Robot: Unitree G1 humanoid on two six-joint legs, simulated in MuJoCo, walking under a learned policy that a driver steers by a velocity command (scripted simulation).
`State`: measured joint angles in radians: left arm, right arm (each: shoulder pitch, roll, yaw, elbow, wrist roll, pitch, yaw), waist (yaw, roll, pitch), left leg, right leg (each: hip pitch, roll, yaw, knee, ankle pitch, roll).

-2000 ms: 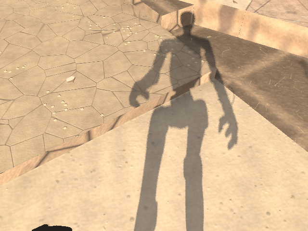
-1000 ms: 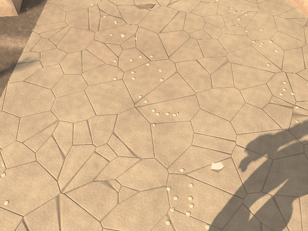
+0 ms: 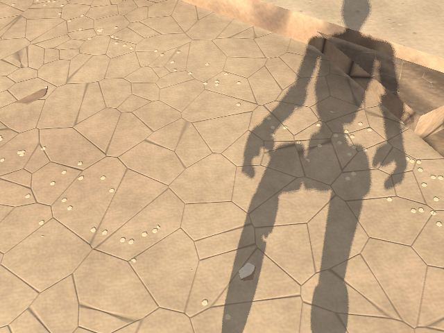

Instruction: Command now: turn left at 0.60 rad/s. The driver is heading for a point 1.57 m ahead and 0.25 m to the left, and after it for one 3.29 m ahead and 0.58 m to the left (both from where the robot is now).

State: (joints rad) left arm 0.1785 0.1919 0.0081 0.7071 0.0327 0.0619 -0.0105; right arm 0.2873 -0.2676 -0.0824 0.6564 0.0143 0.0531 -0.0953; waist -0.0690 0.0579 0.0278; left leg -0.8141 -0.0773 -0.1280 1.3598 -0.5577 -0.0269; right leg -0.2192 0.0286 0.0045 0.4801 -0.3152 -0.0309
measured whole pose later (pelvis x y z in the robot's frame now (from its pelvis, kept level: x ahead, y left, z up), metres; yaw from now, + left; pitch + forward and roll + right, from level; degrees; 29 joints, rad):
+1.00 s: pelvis +0.00 +0.04 -0.02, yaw +6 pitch +3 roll +0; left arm 0.15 0.28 0.09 0.56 -0.01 0.08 0.01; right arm 0.08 -0.30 -0.09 0.69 0.01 0.04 -0.03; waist 0.02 0.04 0.05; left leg -0.32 0.17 0.25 0.82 -0.47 -0.05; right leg -0.35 -0.01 -0.08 0.63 -0.31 -0.03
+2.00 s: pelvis +0.14 +0.09 +0.02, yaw +19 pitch +2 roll -2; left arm 0.22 0.24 0.04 0.70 0.07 -0.01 0.02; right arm 0.13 -0.30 -0.08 0.54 -0.01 0.12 0.05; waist -0.06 0.02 -0.02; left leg -0.57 -0.03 0.04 1.12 -0.63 0.06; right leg 0.02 0.01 -0.20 0.28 -0.83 0.13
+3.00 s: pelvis +0.89 +0.28 +0.06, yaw -12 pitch +3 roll +1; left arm 0.39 0.36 0.08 0.83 0.01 -0.07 -0.01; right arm 0.09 -0.27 0.01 0.63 -0.06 -0.10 -0.01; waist 0.07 -0.03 0.02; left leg -0.51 0.01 0.00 0.65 -0.19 -0.01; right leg -0.18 0.11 0.16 1.17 -0.38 -0.12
